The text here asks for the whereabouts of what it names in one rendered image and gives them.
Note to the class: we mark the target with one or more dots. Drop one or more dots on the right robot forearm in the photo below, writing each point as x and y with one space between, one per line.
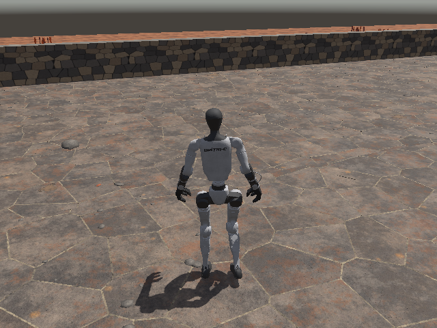
252 179

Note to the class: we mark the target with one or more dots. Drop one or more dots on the right robot upper arm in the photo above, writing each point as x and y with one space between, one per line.
241 154

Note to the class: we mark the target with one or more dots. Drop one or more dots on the left robot foot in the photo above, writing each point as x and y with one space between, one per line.
206 272

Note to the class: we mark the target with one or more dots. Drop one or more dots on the left robot upper arm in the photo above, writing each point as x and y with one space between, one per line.
190 156

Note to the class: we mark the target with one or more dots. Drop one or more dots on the robot torso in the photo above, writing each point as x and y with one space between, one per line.
216 162

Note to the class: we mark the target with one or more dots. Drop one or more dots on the left robot forearm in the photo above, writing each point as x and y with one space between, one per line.
182 180

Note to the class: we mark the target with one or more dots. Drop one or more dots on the right robot hand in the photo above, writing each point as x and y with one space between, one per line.
257 192

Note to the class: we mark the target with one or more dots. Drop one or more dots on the left robot hand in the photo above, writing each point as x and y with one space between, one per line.
185 191

